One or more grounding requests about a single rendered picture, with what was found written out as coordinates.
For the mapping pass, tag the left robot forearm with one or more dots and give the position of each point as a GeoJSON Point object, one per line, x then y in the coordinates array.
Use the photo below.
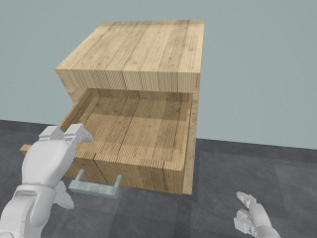
{"type": "Point", "coordinates": [29, 210]}

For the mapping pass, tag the left robot hand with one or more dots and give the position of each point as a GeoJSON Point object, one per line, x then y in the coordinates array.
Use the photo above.
{"type": "Point", "coordinates": [47, 160]}

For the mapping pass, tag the handle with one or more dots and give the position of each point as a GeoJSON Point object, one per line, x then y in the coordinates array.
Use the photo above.
{"type": "Point", "coordinates": [95, 188]}

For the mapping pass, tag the drawer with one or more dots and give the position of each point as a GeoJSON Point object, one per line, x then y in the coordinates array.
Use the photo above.
{"type": "Point", "coordinates": [139, 134]}

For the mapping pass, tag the right robot forearm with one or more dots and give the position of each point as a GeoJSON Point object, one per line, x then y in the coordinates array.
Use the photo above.
{"type": "Point", "coordinates": [265, 231]}

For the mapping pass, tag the cabinet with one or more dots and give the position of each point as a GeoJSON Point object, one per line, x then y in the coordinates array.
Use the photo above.
{"type": "Point", "coordinates": [160, 55]}

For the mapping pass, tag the right robot hand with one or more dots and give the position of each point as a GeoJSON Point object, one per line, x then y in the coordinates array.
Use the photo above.
{"type": "Point", "coordinates": [247, 221]}

